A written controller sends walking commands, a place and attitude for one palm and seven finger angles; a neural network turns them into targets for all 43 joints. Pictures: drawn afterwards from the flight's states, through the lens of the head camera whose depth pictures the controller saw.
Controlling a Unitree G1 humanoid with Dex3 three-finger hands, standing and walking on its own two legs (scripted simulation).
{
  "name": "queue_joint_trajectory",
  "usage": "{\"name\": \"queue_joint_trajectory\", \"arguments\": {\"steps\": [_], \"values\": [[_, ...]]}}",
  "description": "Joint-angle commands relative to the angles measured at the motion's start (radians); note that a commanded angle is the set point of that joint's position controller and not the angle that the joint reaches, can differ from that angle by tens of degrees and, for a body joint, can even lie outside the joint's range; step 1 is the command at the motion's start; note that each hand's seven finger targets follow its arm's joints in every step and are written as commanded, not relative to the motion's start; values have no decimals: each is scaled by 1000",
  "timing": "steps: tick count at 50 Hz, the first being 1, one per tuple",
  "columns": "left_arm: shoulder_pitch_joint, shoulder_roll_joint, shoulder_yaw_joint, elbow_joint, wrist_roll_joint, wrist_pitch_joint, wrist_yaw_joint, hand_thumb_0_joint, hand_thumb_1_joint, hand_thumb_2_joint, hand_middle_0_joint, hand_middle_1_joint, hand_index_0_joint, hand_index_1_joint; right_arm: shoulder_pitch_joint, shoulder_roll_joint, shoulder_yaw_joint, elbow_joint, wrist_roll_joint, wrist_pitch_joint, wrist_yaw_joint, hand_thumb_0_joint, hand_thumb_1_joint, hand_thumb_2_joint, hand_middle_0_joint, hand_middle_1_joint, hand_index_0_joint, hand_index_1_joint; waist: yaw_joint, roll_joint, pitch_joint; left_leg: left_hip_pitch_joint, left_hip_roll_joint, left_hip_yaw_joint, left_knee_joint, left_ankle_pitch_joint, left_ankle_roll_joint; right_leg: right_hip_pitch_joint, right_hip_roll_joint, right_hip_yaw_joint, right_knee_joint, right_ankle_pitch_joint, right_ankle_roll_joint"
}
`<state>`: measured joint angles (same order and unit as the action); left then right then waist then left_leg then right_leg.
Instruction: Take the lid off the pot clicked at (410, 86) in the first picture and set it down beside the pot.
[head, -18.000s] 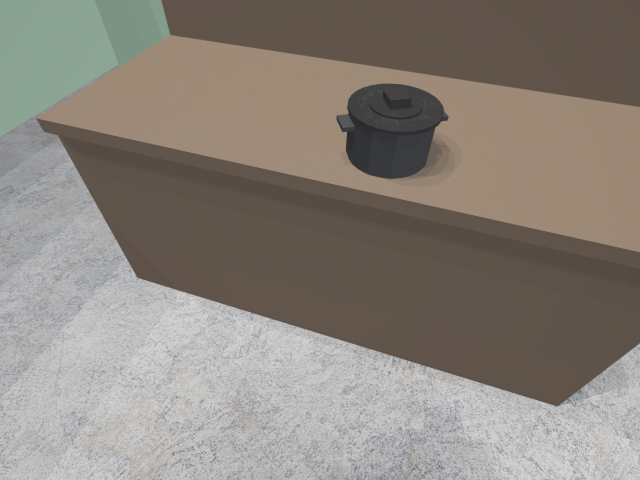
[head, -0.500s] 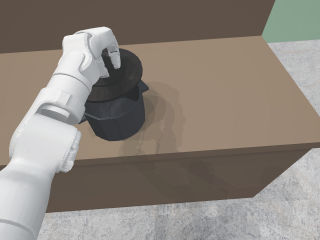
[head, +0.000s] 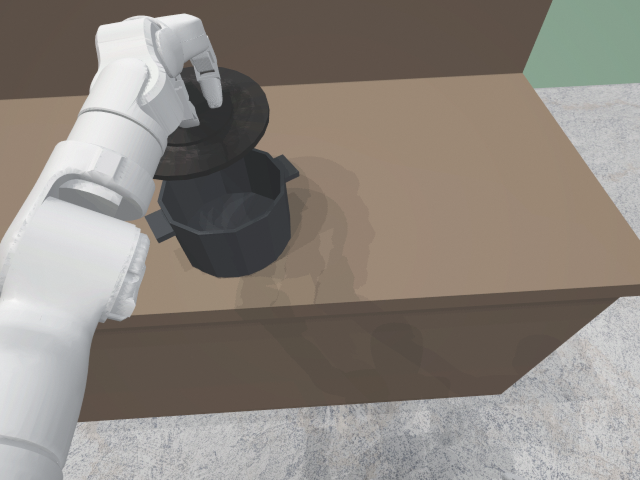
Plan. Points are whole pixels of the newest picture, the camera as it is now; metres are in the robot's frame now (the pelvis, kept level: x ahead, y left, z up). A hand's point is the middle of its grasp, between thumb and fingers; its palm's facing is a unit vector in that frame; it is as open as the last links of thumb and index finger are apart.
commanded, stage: lift the lid straight up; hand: left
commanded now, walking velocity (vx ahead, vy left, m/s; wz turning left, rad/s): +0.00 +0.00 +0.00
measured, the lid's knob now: (183, 102) +0.52 +0.14 +0.20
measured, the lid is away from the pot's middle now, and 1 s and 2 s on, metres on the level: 0.02 0.07 0.18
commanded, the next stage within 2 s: move the lid sideways beside the pot in 0.34 s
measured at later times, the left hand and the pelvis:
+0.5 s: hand (182, 81) +0.50 +0.13 +0.24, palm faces -0.29 -0.11 -0.95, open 6.3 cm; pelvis +0.00 +0.01 +0.00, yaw +0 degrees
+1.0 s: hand (131, 89) +0.49 +0.18 +0.24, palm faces -0.29 -0.10 -0.95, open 6.3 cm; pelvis +0.00 +0.00 +0.00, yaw +1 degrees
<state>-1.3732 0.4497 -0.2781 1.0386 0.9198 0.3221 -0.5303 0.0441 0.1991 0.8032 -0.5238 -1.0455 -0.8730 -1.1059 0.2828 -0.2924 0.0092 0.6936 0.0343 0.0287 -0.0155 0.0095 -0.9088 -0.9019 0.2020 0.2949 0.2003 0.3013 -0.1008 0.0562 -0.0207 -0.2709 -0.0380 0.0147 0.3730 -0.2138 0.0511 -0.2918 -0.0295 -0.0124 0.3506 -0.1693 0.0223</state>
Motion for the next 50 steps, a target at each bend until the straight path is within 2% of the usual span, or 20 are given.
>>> {"name": "queue_joint_trajectory", "arguments": {"steps": [1, 4, 5, 7, 9, 12, 15, 16, 20, 23, 25, 28, 30, 35, 36, 40, 43, 45, 49, 50], "values": [[-663, 242, 72, -174, 33, 10, 43, 0, 594, 983, -738, -1174, -1004, -1167, 37, -150, -51, -73, 1, -29, -4, 0, -900, -900, 200, 300, 200, 300, -17, -96, -423, 216, -12, -68, 2, 321, 22, 138, 61, -1, 1, 336, -53], [-769, 225, 46, -315, 32, -12, 44, 0, 594, 983, -738, -1174, -1004, -1167, 21, -136, -51, -92, -4, -51, 0, 0, -900, -900, 200, 300, 200, 300, -12, 4, -530, 286, -2, -90, 29, 430, 21, 132, 52, 21, 23, 370, -61], [-731, 188, 25, -299, 29, -11, 43, 0, 594, 983, -738, -1174, -1004, -1167, 24, -134, -54, -92, -7, -51, 2, 0, -900, -900, 200, 300, 200, 300, -13, -6, -527, 299, 1, -98, 42, 489, 21, 115, 54, 15, 24, 380, -63], [-693, 254, 79, -202, 48, 9, 34, 0, 594, 983, -738, -1174, -1004, -1167, 38, -147, -53, -72, -3, -39, 3, 0, -900, -900, 200, 300, 200, 300, -11, -76, -464, 256, -5, -85, 23, 417, 20, 131, 64, 3, 10, 364, -56], [-664, 192, 30, -132, 38, 27, 20, 0, 594, 983, -738, -1174, -1004, -1167, 37, -148, -50, -67, 4, -29, 4, 0, -900, -900, 200, 300, 200, 300, -19, -105, -389, 208, -13, -77, 0, 348, 18, 113, 64, -9, -1, 334, -54], [-717, 233, 69, -265, 46, 11, 30, 0, 594, 983, -738, -1174, -1004, -1167, 25, -144, -52, -88, -12, -40, 11, 0, -900, -900, 200, 300, 200, 300, 0, -21, -527, 280, -1, -95, 32, 480, 17, 136, 55, 13, 23, 381, -62], [-681, 188, 37, -243, 38, 15, 19, 0, 594, 983, -738, -1174, -1004, -1167, 29, -145, -55, -83, -6, -33, 13, 0, -900, -900, 200, 300, 200, 300, -5, -54, -489, 284, 2, -93, 28, 522, 15, 128, 61, -2, 14, 396, -59], [-698, 215, 60, -266, 42, 16, 21, 0, 594, 983, -738, -1174, -1004, -1167, 26, -144, -55, -86, -7, -34, 14, 0, -900, -900, 200, 300, 200, 300, -2, -67, -492, 289, 1, -96, 26, 512, 14, 134, 63, -1, 16, 392, -55], [-696, 183, 40, -262, 30, 22, 22, 0, 594, 983, -738, -1174, -1004, -1167, 18, -141, -52, -88, -8, -38, 14, 0, -900, -900, 200, 300, 200, 300, -1, -43, -487, 289, 1, -96, 27, 508, 15, 116, 59, 2, 15, 380, -59], [-681, 276, 112, -328, 51, -17, 49, 0, 594, 983, -738, -1174, -1004, -1167, 34, -135, -46, -101, -11, -37, 9, 0, -900, -900, 200, 300, 200, 300, 12, -107, -509, 272, 8, -86, 21, 508, 18, 166, 60, 5, 14, 391, -54], [-641, 229, 66, -284, 58, -31, 61, 0, 594, 983, -738, -1174, -1004, -1167, 19, -133, -43, -107, -6, -23, 5, 0, -900, -900, 200, 300, 200, 300, 4, -81, -468, 252, 4, -74, 12, 487, 15, 153, 59, -1, 5, 377, -59], [-635, 324, 135, -257, 69, -26, 71, 0, 594, 983, -738, -1174, -1004, -1167, 1, -138, -36, -115, -2, -16, 2, 0, -900, -900, 200, 300, 200, 300, 22, -92, -462, 221, -1, -64, -11, 423, 14, 196, 58, 0, 6, 367, -57], [-622, 294, 110, -275, 62, -28, 71, 0, 594, 983, -738, -1174, -1004, -1167, -7, -135, -40, -122, -1, -14, 2, 0, -900, -900, 200, 300, 200, 300, 20, -52, -477, 240, 0, -59, -4, 447, 16, 187, 54, 1, 1, 374, -58], [-643, 284, 85, -294, 56, -31, 49, 0, 594, 983, -738, -1174, -1004, -1167, -11, -142, -44, -126, 6, -9, -2, 0, -900, -900, 200, 300, 200, 300, 5, -59, -469, 261, -3, -60, 0, 445, 21, 180, 57, -4, -11, 376, -54], [-639, 328, 116, -302, 60, -35, 48, 0, 594, 983, -738, -1174, -1004, -1167, -3, -144, -43, -126, 2, -8, -3, 0, -900, -900, 200, 300, 200, 300, 9, -66, -484, 260, -5, -62, -1, 432, 21, 198, 58, 0, -10, 373, -51], [-640, 281, 64, -305, 43, -50, 27, 0, 594, 983, -738, -1174, -1004, -1167, -10, -147, -46, -119, 11, 2, -6, 0, -900, -900, 200, 300, 200, 300, -5, -56, -452, 263, -8, -62, 1, 423, 23, 171, 61, -8, -21, 365, -52], [-630, 311, 81, -268, 44, -53, 22, 0, 594, 983, -738, -1174, -1004, -1167, 1, -154, -45, -101, 13, 10, -8, 0, -900, -900, 200, 300, 200, 300, -9, -72, -411, 241, -11, -61, -7, 341, 24, 158, 66, -14, -28, 315, -50], [-629, 302, 69, -286, 39, -60, 21, 0, 594, 983, -738, -1174, -1004, -1167, -3, -157, -47, -104, 13, 13, -9, 0, -900, -900, 200, 300, 200, 300, -8, -34, -430, 250, -10, -59, 0, 369, 21, 152, 63, -14, -26, 325, -55], [-656, 380, 113, -297, 55, -74, 26, 0, 594, 983, -738, -1174, -1004, -1167, 8, -160, -46, -96, 15, 16, -12, 0, -900, -900, 200, 300, 200, 300, -2, -32, -446, 244, -8, -60, -4, 341, 22, 181, 65, -12, -27, 320, -54], [-649, 354, 89, -296, 53, -77, 24, 0, 594, 983, -738, -1174, -1004, -1167, 5, -161, -46, -99, 14, 15, -11, 0, -900, -900, 200, 300, 200, 300, -5, -11, -449, 247, -8, -62, 3, 377, 20, 169, 64, -11, -26, 333, -58]]}}
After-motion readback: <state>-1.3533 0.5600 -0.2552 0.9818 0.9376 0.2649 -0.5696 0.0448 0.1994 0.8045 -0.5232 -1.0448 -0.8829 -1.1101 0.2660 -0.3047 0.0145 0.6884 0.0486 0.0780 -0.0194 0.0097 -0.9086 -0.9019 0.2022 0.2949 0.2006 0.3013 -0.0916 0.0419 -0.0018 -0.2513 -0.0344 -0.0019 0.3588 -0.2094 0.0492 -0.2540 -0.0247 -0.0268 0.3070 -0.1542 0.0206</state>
